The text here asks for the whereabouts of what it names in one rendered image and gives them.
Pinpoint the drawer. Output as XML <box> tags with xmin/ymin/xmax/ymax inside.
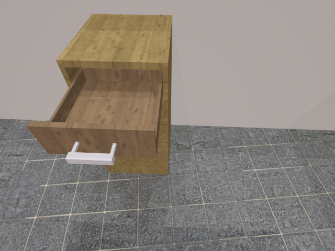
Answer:
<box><xmin>26</xmin><ymin>68</ymin><xmax>163</xmax><ymax>158</ymax></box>

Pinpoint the cabinet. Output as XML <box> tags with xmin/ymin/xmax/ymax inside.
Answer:
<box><xmin>56</xmin><ymin>14</ymin><xmax>172</xmax><ymax>175</ymax></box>

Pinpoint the handle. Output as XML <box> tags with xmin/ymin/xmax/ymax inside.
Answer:
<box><xmin>66</xmin><ymin>142</ymin><xmax>117</xmax><ymax>165</ymax></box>

